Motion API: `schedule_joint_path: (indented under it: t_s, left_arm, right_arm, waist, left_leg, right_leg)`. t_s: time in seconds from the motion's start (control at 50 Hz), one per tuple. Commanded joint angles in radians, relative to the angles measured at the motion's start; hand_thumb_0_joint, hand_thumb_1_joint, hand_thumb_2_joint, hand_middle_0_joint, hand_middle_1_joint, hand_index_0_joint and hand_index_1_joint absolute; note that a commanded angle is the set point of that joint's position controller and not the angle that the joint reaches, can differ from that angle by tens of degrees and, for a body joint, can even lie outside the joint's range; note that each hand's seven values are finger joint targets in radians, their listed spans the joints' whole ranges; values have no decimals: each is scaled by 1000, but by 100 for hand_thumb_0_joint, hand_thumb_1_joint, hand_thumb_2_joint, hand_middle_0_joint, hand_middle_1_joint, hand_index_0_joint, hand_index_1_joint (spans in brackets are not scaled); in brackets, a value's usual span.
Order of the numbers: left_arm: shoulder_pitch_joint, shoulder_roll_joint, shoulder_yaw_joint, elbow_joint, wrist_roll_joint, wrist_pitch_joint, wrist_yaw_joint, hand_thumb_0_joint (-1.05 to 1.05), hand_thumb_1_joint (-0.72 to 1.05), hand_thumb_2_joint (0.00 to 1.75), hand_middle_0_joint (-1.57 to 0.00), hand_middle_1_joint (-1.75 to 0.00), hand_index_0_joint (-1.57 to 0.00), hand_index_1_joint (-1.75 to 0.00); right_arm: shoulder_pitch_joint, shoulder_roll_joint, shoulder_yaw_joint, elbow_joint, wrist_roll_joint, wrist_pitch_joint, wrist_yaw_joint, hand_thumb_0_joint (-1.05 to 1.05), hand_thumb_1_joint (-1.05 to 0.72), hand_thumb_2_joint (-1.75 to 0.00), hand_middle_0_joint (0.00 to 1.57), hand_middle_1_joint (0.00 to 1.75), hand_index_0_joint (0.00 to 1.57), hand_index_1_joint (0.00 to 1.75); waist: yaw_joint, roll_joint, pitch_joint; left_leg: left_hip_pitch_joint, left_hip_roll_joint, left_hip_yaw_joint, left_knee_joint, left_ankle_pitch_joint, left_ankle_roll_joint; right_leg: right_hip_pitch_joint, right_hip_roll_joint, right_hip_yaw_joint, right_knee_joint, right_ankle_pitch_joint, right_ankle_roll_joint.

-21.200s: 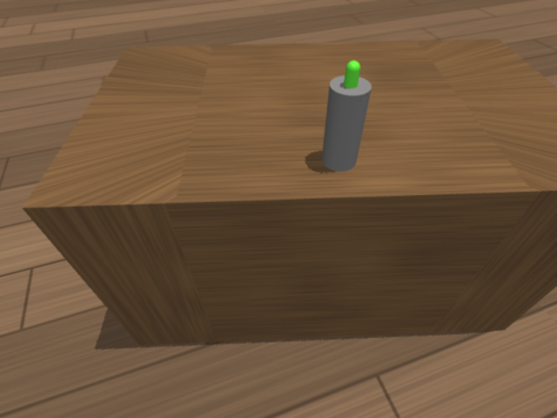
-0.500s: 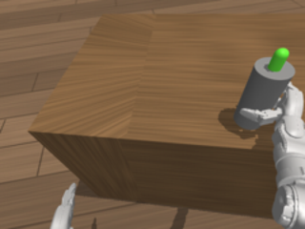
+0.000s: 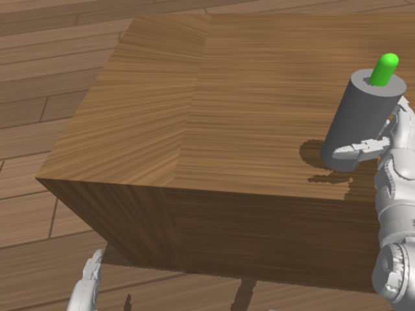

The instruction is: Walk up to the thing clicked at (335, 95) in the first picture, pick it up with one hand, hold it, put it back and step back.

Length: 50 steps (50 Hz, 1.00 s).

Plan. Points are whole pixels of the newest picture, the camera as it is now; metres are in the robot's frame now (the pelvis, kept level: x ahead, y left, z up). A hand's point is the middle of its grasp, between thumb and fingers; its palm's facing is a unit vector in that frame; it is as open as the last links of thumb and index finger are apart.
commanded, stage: withdraw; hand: right
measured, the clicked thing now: (360, 115) +0.46 -0.22 +0.13
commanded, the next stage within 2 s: rise in 0.34 s
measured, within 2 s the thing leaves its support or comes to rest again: neither
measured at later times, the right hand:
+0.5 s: hand out of the picture +0.46 -0.30 +0.21, palm faces +0.31 +0.95 -0.08, open 17.5 cm
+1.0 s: hand out of the picture +0.36 -0.38 +0.19, palm faces +0.55 +0.75 -0.37, open 17.5 cm
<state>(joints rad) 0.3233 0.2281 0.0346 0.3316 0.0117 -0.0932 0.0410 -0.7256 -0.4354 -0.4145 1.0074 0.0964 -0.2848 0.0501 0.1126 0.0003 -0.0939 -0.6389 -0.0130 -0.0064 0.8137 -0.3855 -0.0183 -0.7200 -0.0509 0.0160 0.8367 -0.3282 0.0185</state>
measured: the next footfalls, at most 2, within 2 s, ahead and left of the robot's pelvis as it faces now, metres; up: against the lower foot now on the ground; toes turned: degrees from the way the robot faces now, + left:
none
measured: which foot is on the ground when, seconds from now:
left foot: down 0.00-1.00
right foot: down 0.00-1.00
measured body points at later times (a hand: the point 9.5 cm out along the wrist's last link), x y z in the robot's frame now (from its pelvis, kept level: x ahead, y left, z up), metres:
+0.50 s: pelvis +0.03 +0.00 +0.02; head +0.05 +0.00 +0.47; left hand +0.18 +0.25 -0.06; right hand +0.44 -0.35 +0.22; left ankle +0.01 +0.13 -0.70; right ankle +0.05 -0.13 -0.70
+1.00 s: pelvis +0.03 -0.01 +0.03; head +0.04 +0.00 +0.48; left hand +0.21 +0.24 -0.03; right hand +0.33 -0.42 +0.21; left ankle +0.01 +0.13 -0.70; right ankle +0.05 -0.13 -0.70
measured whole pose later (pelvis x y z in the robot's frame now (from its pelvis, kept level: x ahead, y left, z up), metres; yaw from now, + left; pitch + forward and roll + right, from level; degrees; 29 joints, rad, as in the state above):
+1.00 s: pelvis +0.03 -0.01 +0.03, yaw -1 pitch +5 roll +1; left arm 0.33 0.26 0.06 0.40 -0.06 -0.06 0.03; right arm -0.31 -0.60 -0.45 0.55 0.02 -0.08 -0.02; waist -0.02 -0.05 -0.10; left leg -0.33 0.02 -0.01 0.59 -0.34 -0.03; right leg -0.42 -0.03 0.00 0.63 -0.30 0.01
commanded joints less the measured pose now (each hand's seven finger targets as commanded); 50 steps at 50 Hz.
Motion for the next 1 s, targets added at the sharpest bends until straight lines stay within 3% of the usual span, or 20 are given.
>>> schedule_joint_path:
  t_s: [0.0,0.1,0.12,0.2,0.26,0.28,0.3,0.32,0.34,0.38,0.44,0.46,0.52,0.64,0.66,0.76,0.82,0.86,0.94,0.98]
  left_arm:
    - [1,138,61,-134,-2,-43,7,0,-53,4,-6,-5,-5,-5]
    - [-10,168,91,-163,-9,-33,15,0,-54,4,-6,-5,-5,-5]
    - [2,204,126,-165,-13,-31,21,0,-53,4,-5,-5,-5,-5]
    - [-10,155,76,-167,-21,-21,27,0,-54,5,-5,-4,-5,-5]
    - [-40,78,-11,-42,-28,-8,22,0,-54,5,-5,-4,-4,-5]
    - [-83,91,2,-43,-30,-11,24,0,-54,5,-5,-4,-4,-5]
    - [-146,114,2,-79,-32,-16,30,0,-54,4,-5,-4,-5,-4]
    - [-155,128,26,-60,-35,-17,36,0,-54,4,-5,-4,-5,-4]
    - [-111,112,4,-1,-36,-14,36,0,-55,4,-5,-4,-5,-4]
    - [-125,167,35,-20,-48,-21,47,0,-55,4,-5,-4,-5,-5]
    - [-122,183,38,-88,-57,-32,52,0,-56,7,-6,-5,-5,-6]
    - [-107,178,50,-114,-54,-24,39,0,-54,6,-6,-4,-5,-5]
    - [52,219,114,-94,-66,-2,20,0,-53,5,-5,-4,-5,-5]
    - [59,117,34,-56,-79,20,-40,0,-51,5,-5,-5,-6,-4]
    - [-7,81,-11,-61,-77,19,-50,0,-51,4,-5,-5,-6,-4]
    - [-138,145,31,-71,-64,-3,-38,0,-53,6,-5,-5,-5,-4]
    - [-106,238,115,-59,-57,-14,-8,0,-54,6,-6,-4,-5,-5]
    - [-104,234,116,-125,-56,-24,1,0,-53,6,-6,-4,-5,-5]
    - [78,177,102,-42,-80,-5,2,0,-53,5,-6,-4,-6,-4]
    - [92,196,152,-44,-87,5,-5,0,-52,5,-6,-5,-6,-4]
  right_arm:
    - [-424,-210,0,-191,7,-56,1,0,54,-8,12,11,12,11]
    - [-478,-339,-55,-329,9,-59,-5,0,55,-5,7,7,7,7]
    - [-468,-370,-76,-337,12,-53,-7,0,54,-4,7,6,7,6]
    - [-554,-448,-108,-497,22,-30,-8,0,54,-2,7,4,7,4]
    - [-369,-343,-57,-264,20,45,16,0,55,-2,7,4,7,4]
    - [-446,-369,-51,-360,24,46,24,0,56,-2,7,4,6,4]
    - [-516,-461,-96,-407,22,58,30,0,54,-2,7,4,6,4]
    - [-572,-469,-79,-442,23,72,44,0,57,-3,6,5,6,5]
    - [-541,-424,-49,-379,29,104,62,0,58,-3,6,5,6,5]
    - [-361,-392,-50,-176,41,165,100,0,59,-4,5,5,6,5]
    - [-400,-386,-36,-211,57,214,163,0,51,-5,6,6,7,5]
    - [-374,-558,-50,-237,-61,182,103,0,53,-4,6,6,6,6]
    - [-305,-494,-28,-209,-51,183,68,0,55,-4,6,6,6,6]
    - [-311,-682,-132,-398,-90,174,7,0,60,-4,6,6,5,6]
    - [-271,-671,-139,-342,-96,176,-6,0,60,-4,6,5,5,5]
    - [-362,-646,-118,-564,-101,135,-51,0,57,-5,6,5,5,5]
    - [-93,-585,-119,-466,-101,142,-77,0,54,-5,6,5,5,5]
    - [-82,-509,-84,-584,-92,132,-80,0,54,-5,6,5,5,5]
    - [315,-417,-81,-666,-62,150,-77,0,51,-6,6,5,5,5]
    - [409,-351,-61,-843,-41,154,-62,0,53,-6,6,5,5,5]
  waist:
    - [17,-86,-335]
    - [-6,-100,-407]
    - [0,-98,-437]
    - [-44,-160,-528]
    - [-57,-137,-345]
    - [-59,-175,-376]
    - [-76,-191,-426]
    - [-65,-193,-442]
    - [-59,-180,-395]
    - [-38,-58,-310]
    - [-18,7,-328]
    - [-69,81,-262]
    - [-32,70,-232]
    - [-118,-131,-269]
    - [-137,-157,-270]
    - [-142,-285,-446]
    - [-116,-177,-355]
    - [-117,-160,-398]
    - [-130,-60,-182]
    - [-123,-64,-167]
  left_leg:
    - [29,-23,26,-117,183,22]
    - [115,-9,10,-132,221,16]
    - [130,-12,11,-132,251,14]
    - [223,-9,16,-134,369,14]
    - [197,-9,23,-169,312,15]
    - [215,-1,15,-174,320,16]
    - [240,4,10,-178,327,16]
    - [239,3,11,-177,335,17]
    - [219,-3,18,-183,336,19]
    - [215,-4,32,-204,335,10]
    - [227,5,23,-217,370,-5]
    - [235,6,28,-235,372,-11]
    - [218,1,43,-236,367,-7]
    - [267,13,29,-237,373,12]
    - [281,13,27,-238,372,16]
    - [287,-7,38,-244,362,42]
    - [297,-15,60,-260,330,38]
    - [291,-22,72,-259,331,40]
    - [298,-18,83,-279,327,32]
    - [294,-17,80,-290,338,29]
  right_leg:
    - [301,23,-10,-106,111,-26]
    - [320,33,-21,-98,134,-30]
    - [350,33,-20,-100,164,-30]
    - [429,40,-26,-98,301,-26]
    - [363,41,-23,-141,247,-28]
    - [366,42,-25,-149,251,-27]
    - [392,41,-27,-151,266,-24]
    - [416,37,-26,-151,275,-23]
    - [420,36,-23,-158,283,-23]
    - [397,32,-18,-174,267,-31]
    - [421,32,-24,-184,288,-44]
    - [382,39,-42,-195,282,-45]
    - [436,40,-43,-219,291,-46]
    - [457,52,-56,-229,351,-28]
    - [436,52,-56,-231,366,-22]
    - [597,27,-34,-213,503,3]
    - [572,23,-35,-241,413,-2]
    - [636,10,-19,-243,461,1]
    - [536,21,-39,-288,387,-12]
    - [552,21,-48,-299,395,-16]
